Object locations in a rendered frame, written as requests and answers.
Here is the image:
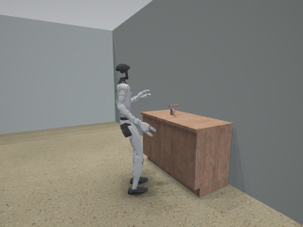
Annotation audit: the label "robot left hand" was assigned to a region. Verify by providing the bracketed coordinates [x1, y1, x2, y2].
[137, 90, 151, 100]

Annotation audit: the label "counter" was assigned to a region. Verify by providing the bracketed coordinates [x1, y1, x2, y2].
[141, 104, 234, 198]

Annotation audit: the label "left robot thigh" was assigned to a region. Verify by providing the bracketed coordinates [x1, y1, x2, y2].
[132, 122, 142, 155]

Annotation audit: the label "left robot forearm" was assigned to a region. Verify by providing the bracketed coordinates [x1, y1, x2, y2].
[131, 96, 138, 104]

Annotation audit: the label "robot left foot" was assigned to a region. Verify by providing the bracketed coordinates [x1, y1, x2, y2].
[130, 177, 148, 184]

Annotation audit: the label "right robot upper arm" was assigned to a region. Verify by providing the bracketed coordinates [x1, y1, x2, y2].
[116, 83, 129, 110]

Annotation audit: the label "right robot forearm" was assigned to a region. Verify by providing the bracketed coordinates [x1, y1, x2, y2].
[118, 104, 142, 127]

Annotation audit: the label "robot right hand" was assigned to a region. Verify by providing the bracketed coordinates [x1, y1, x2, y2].
[138, 122, 156, 137]

